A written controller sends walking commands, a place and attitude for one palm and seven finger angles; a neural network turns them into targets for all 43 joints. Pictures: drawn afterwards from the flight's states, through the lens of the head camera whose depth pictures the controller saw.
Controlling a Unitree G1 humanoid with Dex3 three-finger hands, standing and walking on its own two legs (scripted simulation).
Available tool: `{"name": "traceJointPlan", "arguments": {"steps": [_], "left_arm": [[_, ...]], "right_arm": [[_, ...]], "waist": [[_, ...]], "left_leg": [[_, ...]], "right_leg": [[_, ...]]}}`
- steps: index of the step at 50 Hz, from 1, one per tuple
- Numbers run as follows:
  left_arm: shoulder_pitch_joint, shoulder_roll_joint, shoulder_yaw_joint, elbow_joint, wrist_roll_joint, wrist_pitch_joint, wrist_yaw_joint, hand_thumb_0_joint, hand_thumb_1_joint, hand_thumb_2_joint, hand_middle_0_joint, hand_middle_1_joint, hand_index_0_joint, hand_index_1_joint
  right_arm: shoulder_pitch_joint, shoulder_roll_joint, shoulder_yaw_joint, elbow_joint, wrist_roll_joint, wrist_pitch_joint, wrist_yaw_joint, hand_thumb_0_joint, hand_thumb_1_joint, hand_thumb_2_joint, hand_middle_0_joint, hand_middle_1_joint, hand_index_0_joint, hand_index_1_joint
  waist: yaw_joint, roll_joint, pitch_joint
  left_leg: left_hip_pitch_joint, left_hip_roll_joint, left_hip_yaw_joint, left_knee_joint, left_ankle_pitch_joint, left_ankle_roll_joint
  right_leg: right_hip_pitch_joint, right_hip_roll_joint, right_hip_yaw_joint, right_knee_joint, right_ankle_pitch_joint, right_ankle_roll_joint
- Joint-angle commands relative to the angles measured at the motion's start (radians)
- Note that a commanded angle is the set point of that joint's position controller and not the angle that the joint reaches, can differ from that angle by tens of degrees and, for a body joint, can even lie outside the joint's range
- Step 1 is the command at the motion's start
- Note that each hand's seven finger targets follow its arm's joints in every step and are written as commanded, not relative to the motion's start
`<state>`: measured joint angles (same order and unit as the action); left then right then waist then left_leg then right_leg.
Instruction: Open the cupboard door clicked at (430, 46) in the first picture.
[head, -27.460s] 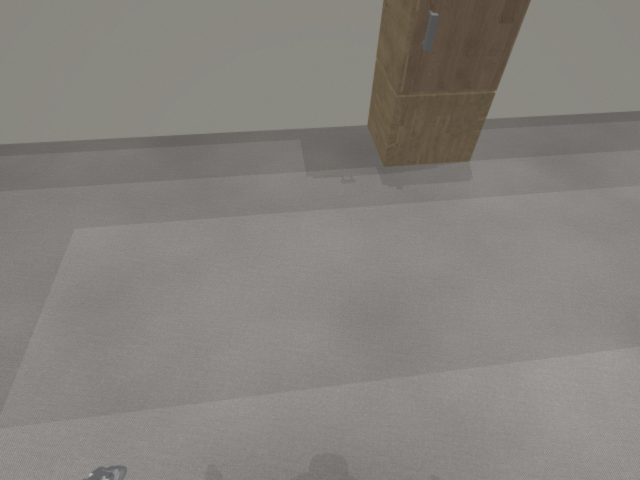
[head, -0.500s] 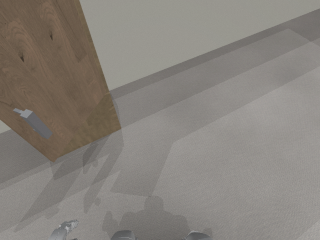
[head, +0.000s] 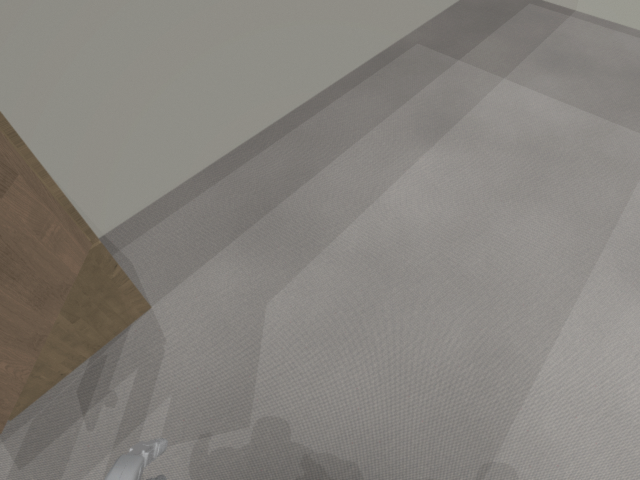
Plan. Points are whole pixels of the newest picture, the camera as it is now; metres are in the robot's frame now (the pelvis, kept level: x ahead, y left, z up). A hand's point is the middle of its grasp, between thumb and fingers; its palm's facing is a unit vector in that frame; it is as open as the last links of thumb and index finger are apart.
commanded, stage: walk to a spot facing it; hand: left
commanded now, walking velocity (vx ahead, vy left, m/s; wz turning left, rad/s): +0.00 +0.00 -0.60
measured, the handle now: out of the picture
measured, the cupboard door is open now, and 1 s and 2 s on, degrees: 39 39 39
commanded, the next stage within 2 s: turn to face it in 1.36 s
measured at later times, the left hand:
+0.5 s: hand (216, 435) +0.19 +0.17 -0.16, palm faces -0.26 -0.95 -0.17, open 7.4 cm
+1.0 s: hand (345, 318) +0.38 -0.02 -0.15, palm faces -0.49 -0.85 -0.19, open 7.2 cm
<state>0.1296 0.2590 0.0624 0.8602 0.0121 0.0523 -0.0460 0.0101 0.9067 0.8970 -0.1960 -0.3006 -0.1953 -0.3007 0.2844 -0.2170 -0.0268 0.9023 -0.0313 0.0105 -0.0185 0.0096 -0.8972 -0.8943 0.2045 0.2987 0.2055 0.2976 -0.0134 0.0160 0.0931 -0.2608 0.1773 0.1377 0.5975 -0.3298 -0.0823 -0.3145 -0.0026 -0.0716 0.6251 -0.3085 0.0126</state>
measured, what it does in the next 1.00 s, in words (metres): walks ahead, turning right: right foot, then left foot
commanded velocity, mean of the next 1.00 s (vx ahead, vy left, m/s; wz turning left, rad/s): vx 0.32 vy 0.00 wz -0.45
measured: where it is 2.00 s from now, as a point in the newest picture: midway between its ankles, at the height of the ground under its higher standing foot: (453, 367)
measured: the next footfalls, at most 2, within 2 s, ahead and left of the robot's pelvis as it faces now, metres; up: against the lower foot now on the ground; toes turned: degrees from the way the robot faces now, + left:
right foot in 0.02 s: +0.04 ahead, -0.11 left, +0.00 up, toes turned -4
left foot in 0.34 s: +0.10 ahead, +0.11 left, +0.00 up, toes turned -10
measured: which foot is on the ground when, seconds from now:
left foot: down 0.00-0.00, up 0.02-0.32, down 0.34-0.70, up 0.72-1.00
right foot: up 0.00-0.00, down 0.02-0.34, up 0.36-0.68, down 0.70-1.00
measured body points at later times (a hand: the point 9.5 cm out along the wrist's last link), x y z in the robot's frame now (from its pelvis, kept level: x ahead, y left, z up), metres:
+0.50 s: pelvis +0.08 -0.02 +0.01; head +0.12 +0.00 +0.46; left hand +0.21 +0.22 -0.14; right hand +0.04 -0.27 -0.11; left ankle +0.06 +0.12 -0.73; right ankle +0.03 -0.14 -0.65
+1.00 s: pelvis +0.23 -0.15 +0.02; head +0.26 -0.16 +0.46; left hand +0.41 +0.02 -0.14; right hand +0.16 -0.39 -0.13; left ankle +0.37 -0.05 -0.68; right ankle +0.18 -0.21 -0.73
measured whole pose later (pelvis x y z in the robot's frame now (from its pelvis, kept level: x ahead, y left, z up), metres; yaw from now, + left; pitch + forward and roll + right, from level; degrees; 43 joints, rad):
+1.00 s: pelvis +0.23 -0.15 +0.02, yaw -31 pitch +1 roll +0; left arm 0.21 0.21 0.06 0.98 0.02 -0.04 -0.02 0.00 0.93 0.90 -0.20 -0.30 -0.20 -0.30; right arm 0.21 -0.17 -0.05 0.95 -0.03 -0.02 0.02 0.01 -0.90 -0.89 0.20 0.30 0.20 0.30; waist -0.02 -0.03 0.05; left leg -0.53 0.13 0.06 0.82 -0.24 -0.06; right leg -0.18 0.07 -0.04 0.38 -0.22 -0.09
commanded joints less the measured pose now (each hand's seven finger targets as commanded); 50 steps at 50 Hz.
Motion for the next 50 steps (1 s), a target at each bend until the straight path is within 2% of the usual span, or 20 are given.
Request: {"name": "traceJointPlan", "arguments": {"steps": [1,6,10,13,15,16,17,18,19,21,24,30,33,34,35,36,37,39,42,50], "left_arm": [[0.210,0.281,0.067,-0.008,0.002,-0.035,0.042,0.000,0.900,0.900,-0.200,-0.300,-0.200,-0.300],[0.065,0.171,0.056,-0.041,0.011,-0.035,0.059,0.000,0.900,0.900,-0.200,-0.300,-0.200,-0.300],[0.086,0.192,0.059,-0.029,0.016,-0.046,0.042,0.000,0.900,0.900,-0.200,-0.300,-0.200,-0.300],[0.082,0.190,0.062,-0.026,0.017,-0.055,0.036,0.000,0.900,0.900,-0.200,-0.300,-0.200,-0.300],[0.030,0.158,0.056,-0.036,0.010,-0.056,0.030,0.000,0.900,0.900,-0.200,-0.300,-0.200,-0.300],[0.021,0.086,0.041,-0.058,0.005,-0.055,0.021,0.000,0.900,0.900,-0.200,-0.300,-0.200,-0.300],[-0.010,0.042,0.028,-0.098,0.000,-0.061,0.012,0.000,0.900,0.900,-0.200,-0.300,-0.200,-0.300],[-0.083,0.082,0.045,-0.140,0.005,-0.068,-0.007,0.000,0.900,0.900,-0.200,-0.300,-0.200,-0.300],[-0.079,0.070,0.046,-0.116,0.023,-0.068,-0.012,0.000,0.900,0.900,-0.200,-0.300,-0.200,-0.300],[-0.031,0.051,0.046,-0.067,0.028,-0.063,-0.023,0.000,0.900,0.900,-0.200,-0.300,-0.200,-0.300],[-0.054,0.004,0.018,-0.057,0.020,-0.057,-0.033,0.000,0.900,0.900,-0.200,-0.300,-0.200,-0.300],[-0.163,-0.001,0.002,-0.070,0.014,-0.049,-0.038,0.000,0.900,0.900,-0.200,-0.300,-0.200,-0.300],[0.047,0.053,0.022,-0.006,0.015,-0.057,-0.027,0.000,0.900,0.900,-0.200,-0.300,-0.200,-0.300],[0.233,0.124,0.046,0.053,0.018,-0.070,-0.015,0.000,0.900,0.900,-0.200,-0.300,-0.200,-0.300],[0.392,0.261,0.084,0.085,0.016,-0.078,0.005,0.000,0.900,0.900,-0.200,-0.300,-0.200,-0.300],[0.376,0.300,0.083,0.088,-0.010,-0.074,0.017,0.000,0.900,0.900,-0.200,-0.300,-0.200,-0.300],[0.261,0.260,0.073,0.053,-0.008,-0.069,0.031,0.000,0.900,0.900,-0.200,-0.300,-0.200,-0.300],[0.093,0.150,0.036,0.006,0.001,-0.079,0.040,0.000,0.900,0.900,-0.200,-0.300,-0.200,-0.300],[0.038,0.113,0.031,0.013,0.015,-0.098,0.044,0.000,0.900,0.900,-0.200,-0.300,-0.200,-0.300],[0.150,0.103,0.034,0.096,0.006,-0.123,0.031,0.000,0.900,0.900,-0.200,-0.300,-0.200,-0.300]], "right_arm": [[-0.082,-0.139,-0.041,-0.129,0.026,0.002,-0.017,0.000,-0.900,-0.900,0.200,0.300,0.200,0.300],[-0.105,-0.106,-0.046,-0.088,0.016,0.013,-0.005,0.000,-0.900,-0.900,0.200,0.300,0.200,0.300],[-0.141,-0.097,-0.052,-0.103,0.013,-0.002,0.017,0.000,-0.900,-0.900,0.200,0.300,0.200,0.300],[-0.106,-0.100,-0.054,-0.107,0.015,-0.023,0.018,0.000,-0.900,-0.900,0.200,0.300,0.200,0.300],[0.017,-0.114,-0.053,-0.066,0.015,-0.042,0.007,0.000,-0.900,-0.900,0.200,0.300,0.200,0.300],[0.115,-0.185,-0.065,-0.036,0.005,-0.054,-0.009,0.000,-0.900,-0.900,0.200,0.300,0.200,0.300],[0.216,-0.281,-0.084,-0.029,-0.010,-0.058,-0.016,0.000,-0.900,-0.900,0.200,0.300,0.200,0.300],[0.196,-0.308,-0.086,-0.038,-0.005,-0.059,-0.031,0.000,-0.900,-0.900,0.200,0.300,0.200,0.300],[0.171,-0.264,-0.068,-0.047,-0.016,-0.067,-0.016,0.000,-0.900,-0.900,0.200,0.300,0.200,0.300],[0.087,-0.173,-0.039,-0.050,-0.006,-0.080,-0.014,0.000,-0.900,-0.900,0.200,0.300,0.200,0.300],[0.158,-0.136,-0.026,-0.010,-0.001,-0.093,-0.019,0.000,-0.900,-0.900,0.200,0.300,0.200,0.300],[0.192,-0.161,-0.034,0.032,-0.008,-0.082,-0.010,0.000,-0.900,-0.900,0.200,0.300,0.200,0.300],[0.130,-0.189,-0.037,0.030,0.001,-0.075,-0.006,0.000,-0.900,-0.900,0.200,0.300,0.200,0.300],[0.090,-0.170,-0.032,0.013,0.015,-0.077,0.003,0.000,-0.900,-0.900,0.200,0.300,0.200,0.300],[0.067,-0.088,-0.018,-0.036,0.036,-0.080,0.008,0.000,-0.900,-0.900,0.200,0.300,0.200,0.300],[-0.021,-0.106,-0.025,-0.063,0.032,-0.077,0.003,0.000,-0.900,-0.900,0.200,0.300,0.200,0.300],[-0.043,-0.119,-0.037,-0.061,0.029,-0.074,0.003,0.000,-0.900,-0.900,0.200,0.300,0.200,0.300],[-0.034,-0.109,-0.040,-0.010,0.008,-0.056,0.008,0.000,-0.900,-0.900,0.200,0.300,0.200,0.300],[0.082,-0.055,-0.036,0.047,0.001,-0.030,0.018,0.000,-0.900,-0.900,0.200,0.300,0.200,0.300],[-0.110,-0.040,-0.039,-0.025,0.005,-0.059,0.037,0.000,-0.900,-0.900,0.200,0.300,0.200,0.300]], "waist": [[0.120,-0.304,-0.169],[0.033,-0.182,-0.125],[0.050,-0.163,-0.067],[0.030,-0.175,-0.064],[-0.046,-0.110,-0.074],[-0.090,0.100,-0.097],[-0.126,0.352,-0.113],[-0.112,0.169,-0.075],[-0.086,0.103,-0.027],[-0.024,0.114,0.009],[-0.033,0.153,-0.062],[-0.049,0.177,-0.029],[0.078,0.102,-0.107],[0.168,-0.009,-0.190],[0.221,-0.315,-0.309],[0.211,-0.253,-0.250],[0.154,-0.156,-0.168],[0.053,-0.122,-0.065],[-0.025,-0.120,-0.098],[0.033,-0.104,-0.045]], "left_leg": [[-0.325,-0.086,-0.056,0.443,-0.332,0.008],[-0.271,-0.085,-0.116,0.455,-0.132,0.000],[-0.189,-0.133,-0.088,0.252,-0.103,0.014],[-0.093,-0.158,-0.091,0.094,-0.093,0.030],[0.192,-0.156,-0.087,-0.136,0.008,0.041],[0.367,0.003,-0.282,-0.282,-0.190,0.093],[0.399,0.301,-0.657,-0.423,-0.385,0.200],[0.277,0.362,-0.681,-0.468,-0.398,0.273],[0.192,0.318,-0.667,-0.470,-0.372,0.262],[0.182,0.195,-0.379,-0.422,-0.038,0.184],[0.306,0.122,-0.122,-0.318,0.488,0.153],[0.209,0.151,0.019,-0.302,0.469,0.154],[0.083,0.124,0.083,-0.020,0.634,0.119],[-0.116,0.069,0.119,0.230,0.545,0.080],[-0.417,-0.093,0.130,0.614,-0.210,0.027],[-0.526,-0.084,-0.061,0.776,-0.316,0.040],[-0.520,-0.036,-0.118,0.811,-0.206,0.044],[-0.393,0.016,-0.145,0.677,-0.057,0.031],[-0.237,-0.009,-0.099,0.482,0.016,0.025],[-0.245,-0.073,-0.079,0.094,0.106,0.031]], "right_leg": [[0.335,-0.411,0.479,-0.272,0.667,-0.241],[0.178,-0.238,0.386,-0.288,0.288,-0.218],[0.082,-0.206,0.465,-0.377,-0.173,-0.222],[0.040,-0.182,0.496,-0.363,-0.249,-0.216],[-0.156,-0.109,0.442,-0.255,-0.272,-0.154],[-0.343,0.006,0.333,-0.053,-0.295,-0.094],[-0.476,0.098,0.117,0.286,-0.324,-0.030],[-0.473,-0.015,0.129,0.397,-0.264,-0.024],[-0.466,-0.019,0.134,0.510,-0.203,-0.028],[-0.471,-0.066,0.109,0.563,-0.025,-0.012],[-0.441,-0.063,0.032,0.461,0.024,0.002],[-0.204,-0.036,-0.066,0.114,0.042,-0.030],[0.184,0.039,-0.110,-0.006,0.059,-0.082],[0.494,-0.014,-0.018,-0.051,0.026,-0.127],[0.702,-0.359,0.514,-0.204,-0.031,-0.251],[0.591,-0.452,0.700,-0.367,-0.054,-0.306],[0.427,-0.437,0.676,-0.405,-0.254,-0.311],[0.120,-0.337,0.459,-0.436,-0.212,-0.242],[0.015,-0.241,0.286,-0.446,-0.087,-0.215],[0.180,-0.223,0.288,-0.427,0.044,-0.221]]}}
